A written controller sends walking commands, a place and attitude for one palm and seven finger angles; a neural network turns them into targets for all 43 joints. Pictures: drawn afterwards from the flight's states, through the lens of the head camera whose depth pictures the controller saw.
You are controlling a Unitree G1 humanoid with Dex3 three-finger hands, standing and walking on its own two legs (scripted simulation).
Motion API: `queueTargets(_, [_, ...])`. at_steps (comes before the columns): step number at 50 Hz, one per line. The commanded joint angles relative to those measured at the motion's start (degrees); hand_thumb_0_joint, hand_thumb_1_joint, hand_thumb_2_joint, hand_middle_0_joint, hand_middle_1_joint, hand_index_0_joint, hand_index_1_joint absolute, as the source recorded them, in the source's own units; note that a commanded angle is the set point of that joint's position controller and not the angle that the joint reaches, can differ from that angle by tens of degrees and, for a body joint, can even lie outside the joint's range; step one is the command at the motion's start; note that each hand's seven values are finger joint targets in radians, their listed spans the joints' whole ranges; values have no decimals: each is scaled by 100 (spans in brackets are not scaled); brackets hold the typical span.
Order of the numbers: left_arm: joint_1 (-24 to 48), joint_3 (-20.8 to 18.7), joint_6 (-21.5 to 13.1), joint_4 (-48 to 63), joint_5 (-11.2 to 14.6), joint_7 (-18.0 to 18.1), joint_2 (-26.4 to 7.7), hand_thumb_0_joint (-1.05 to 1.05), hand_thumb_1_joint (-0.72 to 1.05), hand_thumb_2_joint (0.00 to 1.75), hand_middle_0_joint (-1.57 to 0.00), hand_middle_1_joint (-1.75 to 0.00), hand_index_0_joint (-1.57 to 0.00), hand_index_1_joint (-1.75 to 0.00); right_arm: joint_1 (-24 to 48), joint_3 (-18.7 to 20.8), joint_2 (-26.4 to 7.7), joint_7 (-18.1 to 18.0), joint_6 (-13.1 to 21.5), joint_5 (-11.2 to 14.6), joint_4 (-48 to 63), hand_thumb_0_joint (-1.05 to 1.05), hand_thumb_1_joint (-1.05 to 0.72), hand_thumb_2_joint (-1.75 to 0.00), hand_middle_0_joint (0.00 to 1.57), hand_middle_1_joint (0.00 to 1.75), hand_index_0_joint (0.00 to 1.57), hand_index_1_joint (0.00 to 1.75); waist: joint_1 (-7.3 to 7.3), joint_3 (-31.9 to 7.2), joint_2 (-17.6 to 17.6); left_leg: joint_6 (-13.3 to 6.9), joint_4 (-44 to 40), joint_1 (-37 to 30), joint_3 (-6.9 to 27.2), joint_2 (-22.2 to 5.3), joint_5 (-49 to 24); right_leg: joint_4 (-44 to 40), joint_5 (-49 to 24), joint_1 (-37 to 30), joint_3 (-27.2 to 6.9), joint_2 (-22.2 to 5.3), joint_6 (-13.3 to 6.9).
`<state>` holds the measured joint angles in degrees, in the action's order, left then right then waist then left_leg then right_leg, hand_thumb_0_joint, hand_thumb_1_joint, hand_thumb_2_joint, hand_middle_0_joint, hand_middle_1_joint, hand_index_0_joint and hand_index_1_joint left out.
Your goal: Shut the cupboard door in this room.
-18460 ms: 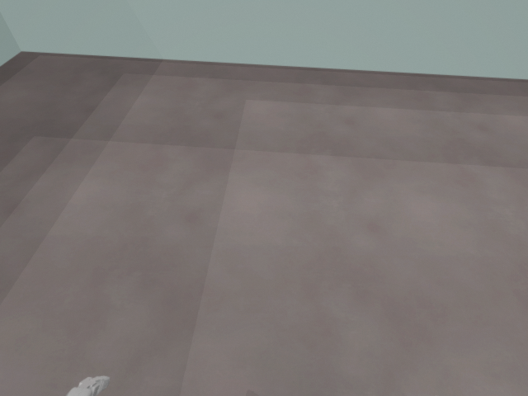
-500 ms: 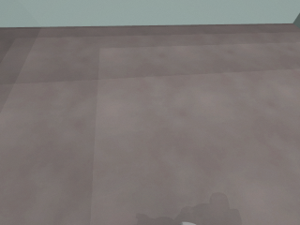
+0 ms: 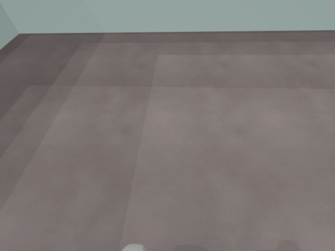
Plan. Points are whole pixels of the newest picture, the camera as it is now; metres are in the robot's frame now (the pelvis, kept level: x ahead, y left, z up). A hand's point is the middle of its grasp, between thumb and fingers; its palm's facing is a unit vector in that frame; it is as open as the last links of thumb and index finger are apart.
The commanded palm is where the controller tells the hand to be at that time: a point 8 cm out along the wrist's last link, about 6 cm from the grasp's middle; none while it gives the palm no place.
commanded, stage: turn or walk to find it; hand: left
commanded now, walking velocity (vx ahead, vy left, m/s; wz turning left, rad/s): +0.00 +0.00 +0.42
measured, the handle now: out of the picture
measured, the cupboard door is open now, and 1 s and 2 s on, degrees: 87 87 87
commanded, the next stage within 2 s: stand and wait in 0.48 s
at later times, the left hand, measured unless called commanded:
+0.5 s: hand out of the picture +0.00 +0.27 -0.17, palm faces +0.23 -0.94 -0.24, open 7.4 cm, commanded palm none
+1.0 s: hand out of the picture -0.07 +0.20 -0.16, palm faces +0.44 -0.86 -0.26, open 7.4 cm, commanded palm none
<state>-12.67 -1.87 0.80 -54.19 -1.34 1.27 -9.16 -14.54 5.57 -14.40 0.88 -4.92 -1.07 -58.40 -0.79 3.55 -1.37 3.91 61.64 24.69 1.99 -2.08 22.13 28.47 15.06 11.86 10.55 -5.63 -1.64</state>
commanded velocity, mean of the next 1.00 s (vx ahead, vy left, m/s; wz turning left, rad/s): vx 0.00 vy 0.00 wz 0.45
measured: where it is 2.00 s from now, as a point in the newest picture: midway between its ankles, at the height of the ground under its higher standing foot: outside the picture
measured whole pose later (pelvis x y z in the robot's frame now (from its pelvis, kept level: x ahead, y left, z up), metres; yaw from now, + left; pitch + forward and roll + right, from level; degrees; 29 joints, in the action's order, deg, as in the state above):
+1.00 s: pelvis -0.04 +0.00 +0.00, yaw +26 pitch -1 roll +2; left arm -12.3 -2.0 0.7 -53.7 -1.6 1.1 -9.7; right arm -13.1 5.3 -14.4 1.0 -4.9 -0.9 -58.0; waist -0.6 4.9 -0.8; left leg 4.3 57.2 23.8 0.1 -2.8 24.1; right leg 29.7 16.8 11.7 13.1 -7.3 -1.0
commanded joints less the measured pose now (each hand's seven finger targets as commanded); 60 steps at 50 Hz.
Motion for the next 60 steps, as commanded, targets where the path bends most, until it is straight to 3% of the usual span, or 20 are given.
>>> queueTargets(1, [-335,-356,-121,250,-42,70,-1364,0,90,90,-20,-30,-20,-30,544,-74,-167,-12,202,24,549,0,-90,-90,20,30,20,30,342,-215,1139,25,-1075,201,-318,-21,467,-930,-1562,-576,-1077,-1495,-660])
queueTargets(4, [-432,-395,-91,159,-56,51,-1490,0,90,90,-20,-30,-20,-30,589,-126,-136,-34,280,80,594,0,-90,-90,20,30,20,30,388,-434,1350,-55,-1935,-278,-551,79,545,-581,-2257,-675,-986,-1552,-686])
queueTargets(7, [-170,-393,-32,134,20,37,-1446,0,90,90,-20,-30,-20,-30,47,-110,-256,-42,364,80,459,0,-90,-90,20,30,20,30,6,-665,907,-160,-3621,-1592,-596,85,-884,211,-1708,-4,-513,-1348,-179])
queueTargets(8, [-250,-354,17,209,75,23,-1216,0,90,90,-20,-30,-20,-30,-131,-42,-605,-47,430,59,443,0,-90,-90,20,30,20,30,-108,-842,-61,-371,-4172,-2337,140,-485,-1416,1086,-825,758,-187,-938,163])
queueTargets(9, [-89,-241,57,410,92,-12,-828,0,90,90,-20,-30,-20,-30,-292,97,-1187,-77,445,9,463,0,-90,-90,20,30,20,30,-243,-600,-1685,-947,-4465,-2560,1946,-1900,-3069,2260,1839,2133,16,-162,607])
queueTargets(11, [299,-228,152,438,42,1,-899,0,90,90,-20,-30,-20,-30,-204,61,-1189,-149,391,-18,426,0,-90,-90,20,30,20,30,-248,-436,-1018,-1442,-4471,-1818,1612,-1979,-3180,3151,1827,1929,-745,-210,509])
queueTargets(16, [86,-260,121,114,47,-74,-950,0,90,90,-20,-30,-20,-30,430,-74,-800,-221,468,6,576,0,-90,-90,20,30,20,30,58,-346,-705,-1202,-4256,-1911,847,-1110,-3539,3517,793,1979,-866,-44,625])
queueTargets(25, [522,-189,111,355,80,-15,-801,0,90,90,-20,-30,-20,-30,93,0,-790,-198,425,-36,542,0,-90,-90,20,30,20,30,-113,-351,-657,-1393,-4197,-1832,1444,-1140,-3264,2286,1105,1535,-921,142,660])
queueTargets(31, [-149,-230,-26,255,118,15,-879,0,90,90,-20,-30,-20,-30,379,47,-751,-158,371,3,657,0,-90,-90,20,30,20,30,260,-612,-524,-1015,-3507,-728,1602,-656,-2647,-306,-247,-427,-763,312,541])
queueTargets(32, [-352,-284,-96,233,68,43,-1180,0,90,90,-20,-30,-20,-30,330,33,-523,-125,378,57,691,0,-90,-90,20,30,20,30,323,-770,179,-696,-2980,-83,1279,-272,-1696,-909,-532,-1217,-1301,-271,405])
queueTargets(33, [-476,-391,-139,237,-18,87,-1675,0,90,90,-20,-30,-20,-30,304,-33,-143,-100,387,73,831,0,-90,-90,20,30,20,30,392,-767,1749,-269,-1702,897,275,574,464,-1160,-1028,-1647,-2744,-1756,-158])
queueTargets(34, [-440,-376,-106,342,26,92,-1750,0,90,90,-20,-30,-20,-30,483,43,-393,-121,327,30,889,0,-90,-90,20,30,20,30,440,-560,1558,-246,-546,816,293,501,1259,-1243,-1373,-736,-2968,-2324,-698])
queueTargets(38, [631,-272,-121,640,51,93,-1106,0,90,90,-20,-30,-20,-30,4,82,-364,-4,164,-37,470,0,-90,-90,20,30,20,30,-104,-12,905,-140,912,712,239,112,50,-1257,-564,122,-1493,-1343,-427])
queueTargets(49, [-354,-353,-115,300,-32,58,-1393,0,90,90,-20,-30,-20,-30,680,-72,-176,14,201,27,625,0,-90,-90,20,30,20,30,355,-251,1202,64,-950,290,-430,-35,404,-749,-2222,-703,-741,-1543,-602])
queueTargets(54, [-227,-421,-54,262,-29,36,-1552,0,90,90,-20,-30,-20,-30,461,-114,-220,-11,317,66,652,0,-90,-90,20,30,20,30,214,-569,1329,-73,-2528,-586,-759,27,27,-112,-2408,-656,-487,-1633,-460])
queueTargets(56, [-124,-402,5,294,58,10,-1421,0,90,90,-20,-30,-20,-30,14,-43,-517,1,407,53,555,0,-90,-90,20,30,20,30,-112,-834,481,-218,-3886,-1885,-468,-140,-1395,918,-1572,153,-47,-1291,53])
queueTargets(57, [-100,-335,46,464,97,-21,-1053,0,90,90,-20,-30,-20,-30,-210,86,-1094,-20,455,10,575,0,-90,-90,20,30,20,30,-220,-849,-1252,-693,-4258,-2661,1337,-1433,-2918,2138,760,1577,184,-483,515])
queueTargets(58, [221,-213,93,649,57,-9,-834,0,90,90,-20,-30,-20,-30,-510,168,-1456,-74,411,22,490,0,-90,-90,20,30,20,30,-380,-830,-1740,-1274,-4226,-2601,1978,-2167,-4491,2967,2414,2148,-255,-156,644])
queueTargets(59, [390,-234,137,643,46,0,-961,0,90,90,-20,-30,-20,-30,-489,138,-1381,-109,387,5,437,0,-90,-90,20,30,20,30,-378,-715,-1098,-1477,-4133,-2375,1658,-2218,-4364,3405,2181,2091,-599,-267,562])
queueTargets(60, [508,-249,177,556,36,18,-910,0,90,90,-20,-30,-20,-30,-277,93,-1203,-168,417,-15,463,0,-90,-90,20,30,20,30,-329,-577,-1477,-1374,-4207,-2084,1533,-1843,-4177,3541,1869,2133,-801,-284,589])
